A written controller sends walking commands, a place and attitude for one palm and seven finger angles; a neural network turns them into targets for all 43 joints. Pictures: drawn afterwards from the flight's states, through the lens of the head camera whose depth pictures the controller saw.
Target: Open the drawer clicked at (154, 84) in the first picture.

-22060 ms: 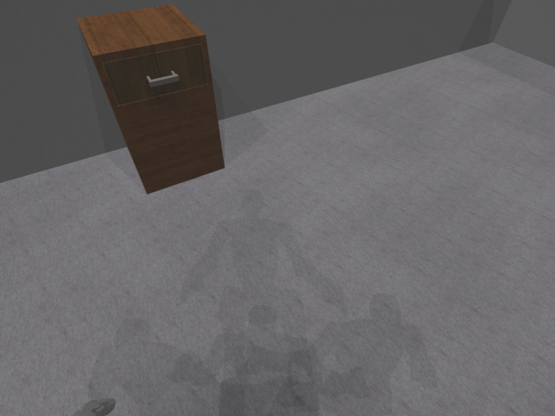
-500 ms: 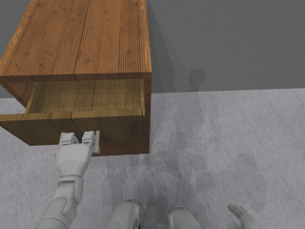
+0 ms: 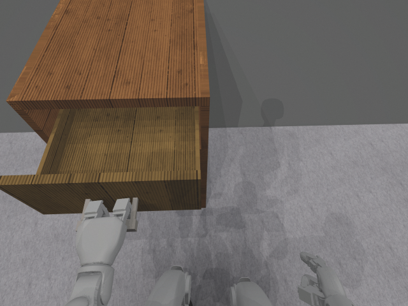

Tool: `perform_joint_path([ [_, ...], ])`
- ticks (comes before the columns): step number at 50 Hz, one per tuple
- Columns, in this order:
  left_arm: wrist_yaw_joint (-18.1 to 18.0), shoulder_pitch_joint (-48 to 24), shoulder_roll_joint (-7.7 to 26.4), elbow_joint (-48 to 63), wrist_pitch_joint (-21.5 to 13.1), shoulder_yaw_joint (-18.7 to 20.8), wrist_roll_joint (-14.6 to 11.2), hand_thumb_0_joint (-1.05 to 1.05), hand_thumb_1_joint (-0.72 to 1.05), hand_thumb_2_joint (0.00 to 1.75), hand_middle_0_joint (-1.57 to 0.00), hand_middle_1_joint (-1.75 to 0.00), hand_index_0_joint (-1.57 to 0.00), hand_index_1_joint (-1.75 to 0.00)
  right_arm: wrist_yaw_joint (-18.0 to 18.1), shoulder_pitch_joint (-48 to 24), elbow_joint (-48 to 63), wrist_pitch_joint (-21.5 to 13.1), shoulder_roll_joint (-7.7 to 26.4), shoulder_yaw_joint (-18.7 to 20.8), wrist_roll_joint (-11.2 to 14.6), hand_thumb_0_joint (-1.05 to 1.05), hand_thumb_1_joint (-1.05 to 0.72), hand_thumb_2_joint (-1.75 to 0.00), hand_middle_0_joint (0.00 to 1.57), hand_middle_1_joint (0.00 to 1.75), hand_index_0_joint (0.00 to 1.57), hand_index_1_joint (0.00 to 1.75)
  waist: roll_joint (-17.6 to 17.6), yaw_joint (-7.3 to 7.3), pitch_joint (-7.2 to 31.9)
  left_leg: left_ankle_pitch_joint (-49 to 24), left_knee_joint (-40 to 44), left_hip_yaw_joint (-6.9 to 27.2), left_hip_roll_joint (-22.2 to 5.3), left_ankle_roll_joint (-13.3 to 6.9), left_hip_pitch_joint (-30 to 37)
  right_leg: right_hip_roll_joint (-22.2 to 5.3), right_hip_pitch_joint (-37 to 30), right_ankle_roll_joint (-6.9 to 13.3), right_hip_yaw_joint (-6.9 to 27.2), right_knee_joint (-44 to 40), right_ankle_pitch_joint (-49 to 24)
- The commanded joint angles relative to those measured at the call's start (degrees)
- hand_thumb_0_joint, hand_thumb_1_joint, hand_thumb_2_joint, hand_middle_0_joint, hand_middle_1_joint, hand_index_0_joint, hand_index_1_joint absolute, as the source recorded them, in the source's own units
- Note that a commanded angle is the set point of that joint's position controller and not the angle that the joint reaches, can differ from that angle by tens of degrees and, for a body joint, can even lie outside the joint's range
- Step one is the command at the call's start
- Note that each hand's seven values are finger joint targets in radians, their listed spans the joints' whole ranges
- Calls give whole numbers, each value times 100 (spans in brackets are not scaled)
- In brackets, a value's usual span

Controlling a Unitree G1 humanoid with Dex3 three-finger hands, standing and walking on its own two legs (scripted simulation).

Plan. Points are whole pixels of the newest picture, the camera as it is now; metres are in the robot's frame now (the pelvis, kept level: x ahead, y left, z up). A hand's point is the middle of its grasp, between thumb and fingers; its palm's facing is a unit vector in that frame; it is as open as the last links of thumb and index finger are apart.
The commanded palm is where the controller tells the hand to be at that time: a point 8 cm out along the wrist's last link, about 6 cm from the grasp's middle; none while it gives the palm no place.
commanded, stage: pull the drawer open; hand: left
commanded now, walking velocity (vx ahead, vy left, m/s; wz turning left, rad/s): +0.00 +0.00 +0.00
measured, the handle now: (109, 215) +0.30 +0.23 -0.06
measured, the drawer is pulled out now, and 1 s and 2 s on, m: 0.18 0.27 0.30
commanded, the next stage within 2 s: open the thumb to release the handle in 1.56 s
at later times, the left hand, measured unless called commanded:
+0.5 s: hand (109, 267) +0.20 +0.21 -0.08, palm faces -0.09 -0.11 -0.99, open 5.5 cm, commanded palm +0.17 +0.20 -0.03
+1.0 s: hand (105, 291) +0.16 +0.20 -0.07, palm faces -0.15 -0.13 -0.98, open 5.6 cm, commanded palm +0.13 +0.19 -0.03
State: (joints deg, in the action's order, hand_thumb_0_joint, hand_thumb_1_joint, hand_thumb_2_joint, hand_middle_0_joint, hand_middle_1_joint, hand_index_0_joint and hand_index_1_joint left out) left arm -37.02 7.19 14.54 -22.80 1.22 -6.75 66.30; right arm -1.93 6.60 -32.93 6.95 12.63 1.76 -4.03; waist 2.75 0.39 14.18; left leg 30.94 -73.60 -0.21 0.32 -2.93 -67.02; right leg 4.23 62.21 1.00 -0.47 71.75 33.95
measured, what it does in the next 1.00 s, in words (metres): stands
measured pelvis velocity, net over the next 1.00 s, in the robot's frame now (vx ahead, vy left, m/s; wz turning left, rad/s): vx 0.01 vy -0.02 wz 0.02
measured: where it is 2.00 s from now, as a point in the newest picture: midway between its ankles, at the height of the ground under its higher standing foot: outside the picture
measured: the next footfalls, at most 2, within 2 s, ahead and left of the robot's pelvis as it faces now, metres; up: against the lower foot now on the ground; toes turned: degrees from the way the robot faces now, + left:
none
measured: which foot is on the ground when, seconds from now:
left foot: down 0.00-1.00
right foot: down 0.00-1.00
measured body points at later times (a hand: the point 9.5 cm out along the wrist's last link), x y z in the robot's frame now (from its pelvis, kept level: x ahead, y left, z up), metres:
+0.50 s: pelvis +0.01 -0.01 -0.01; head +0.10 -0.02 +0.43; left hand +0.20 +0.21 -0.02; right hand +0.22 -0.23 -0.12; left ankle +0.03 +0.09 -0.62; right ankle +0.00 -0.12 -0.62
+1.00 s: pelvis +0.01 -0.02 -0.02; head +0.10 -0.04 +0.42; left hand +0.16 +0.21 -0.02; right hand +0.24 -0.22 -0.13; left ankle +0.03 +0.09 -0.62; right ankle +0.00 -0.12 -0.62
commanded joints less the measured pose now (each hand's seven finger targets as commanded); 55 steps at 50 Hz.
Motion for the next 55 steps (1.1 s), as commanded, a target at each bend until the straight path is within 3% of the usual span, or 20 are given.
perform_joint_path([
  [1,-304,149,577,1178,-61,342,-51,0,90,90,-40,-135,-40,-135,85,-278,768,-241,723,270,11,0,-90,-90,20,30,20,30,-7,122,1718,-1803,870,273,18,55,2191,3,-413,322,-158,-890,-1682],
  [2,-308,281,678,1244,-71,450,-54,0,90,90,-40,-135,-40,-135,94,-276,794,-246,729,265,0,0,-90,-90,20,30,20,30,-31,165,1744,-1848,864,275,12,53,2166,11,-461,332,-130,-890,-1733],
  [5,-304,281,530,1370,-119,280,2,0,90,90,-40,-135,-40,-135,97,-335,807,-256,710,252,-8,0,-90,-90,20,30,20,30,-28,106,1735,-1794,790,279,20,51,2166,-3,-323,318,-136,-835,-1677],
  [7,-309,701,658,1475,-126,443,-36,0,90,90,-40,-135,-40,-135,89,-347,870,-279,707,239,-6,0,-90,-90,20,30,20,30,68,225,1747,-1924,827,283,23,70,2201,12,-400,350,-116,-816,-1762],
  [11,-249,928,572,1587,-155,340,-72,0,90,90,-40,-135,-40,-135,89,-400,914,-277,669,209,-7,0,-90,-90,20,30,20,30,-69,154,1662,-1751,739,235,64,43,2048,-4,-429,325,-76,-840,-1770],
  [12,-262,1023,687,1618,-176,496,-84,0,90,90,-40,-135,-40,-135,106,-373,917,-290,676,208,-12,0,-90,-90,20,30,20,30,-87,205,1665,-1798,752,250,54,48,2037,8,-462,336,-53,-823,-1822],
  [19,-212,1546,535,1861,-309,332,-68,0,90,90,-40,-135,-40,-135,85,-456,1049,-330,653,159,-45,0,-90,-90,20,30,20,30,-47,214,1607,-1841,660,247,79,41,2003,-10,-364,344,-73,-736,-1869],
  [22,-208,1771,730,1901,-402,582,-84,0,90,90,-40,-135,-40,-135,113,-432,1077,-370,644,141,-63,0,-90,-90,20,30,20,30,-184,269,1601,-1802,605,231,92,29,1870,-6,-419,349,17,-724,-1972],
  [24,-199,1833,692,1935,-485,548,-69,0,90,90,-40,-135,-40,-135,118,-455,1074,-377,628,136,-73,0,-90,-90,20,30,20,30,-207,265,1634,-1779,541,211,109,33,1825,-24,-400,338,29,-663,-2028],
  [27,-191,2017,811,1997,-572,681,-60,0,90,90,-40,-135,-40,-135,112,-486,1112,-391,627,114,-76,0,-90,-90,20,30,20,30,-66,324,1536,-1712,543,217,118,42,1772,-18,-335,368,61,-653,-1909],
  [31,-163,2109,730,2011,-619,597,-57,0,90,90,-40,-135,-40,-135,110,-506,1134,-400,603,109,-88,0,-90,-90,20,30,20,30,-219,284,1509,-1482,454,185,143,21,1620,-39,-288,339,63,-668,-1733],
  [32,-180,2190,852,2107,-663,742,-67,0,90,90,-40,-135,-40,-135,122,-487,1153,-415,611,108,-95,0,-90,-90,20,30,20,30,-158,346,1566,-1595,467,208,136,29,1661,-22,-313,364,92,-628,-1844],
  [34,-131,2469,679,2101,-693,571,-102,0,90,90,-40,-135,-40,-135,106,-521,1188,-431,582,91,-93,0,-90,-90,20,30,20,30,-193,348,1632,-1624,433,170,156,19,1668,-46,-382,346,81,-627,-1964],
  [36,-95,2602,736,2090,-745,663,-139,0,90,90,-40,-135,-40,-135,114,-513,1192,-441,557,93,-89,0,-90,-90,20,30,20,30,-350,357,1558,-1557,387,150,174,19,1526,-60,-457,332,154,-641,-2042],
  [37,-113,2588,895,2143,-790,823,-135,0,90,90,-40,-135,-40,-135,125,-516,1186,-440,555,78,-96,0,-90,-90,20,30,20,30,-261,394,1561,-1594,397,172,175,25,1498,-41,-464,356,198,-598,-2067],
  [39,-78,2755,729,2169,-838,651,-133,0,90,90,-40,-135,-40,-135,105,-540,1208,-457,537,69,-98,0,-90,-90,20,30,20,30,-261,381,1542,-1590,368,148,185,13,1516,-60,-448,342,158,-603,-2108],
  [42,-74,2970,848,2297,-938,802,-132,0,90,90,-40,-135,-40,-135,91,-549,1235,-472,521,68,-120,0,-90,-90,20,30,20,30,-195,445,1631,-1758,351,173,185,25,1579,-43,-445,372,224,-533,-2273],
  [46,-26,3080,759,2328,-1021,698,-120,0,90,90,-40,-135,-40,-135,63,-564,1242,-482,503,60,-134,0,-90,-90,20,30,20,30,-300,403,1509,-1599,291,160,201,18,1453,-56,-343,350,178,-528,-2115],
  [50,-14,3173,772,2460,-1136,707,-89,0,90,90,-40,-135,-40,-135,48,-602,1276,-507,505,58,-154,0,-90,-90,20,30,20,30,-166,433,1484,-1588,267,173,204,29,1478,-49,-159,372,174,-464,-1969],
  [55,21,3282,805,2583,-1239,754,-111,0,90,90,-40,-135,-40,-135,48,-619,1291,-540,486,67,-166,0,-90,-90,20,30,20,30,-288,451,1551,-1436,180,175,215,23,1354,-67,-102,363,203,-425,-1824],
])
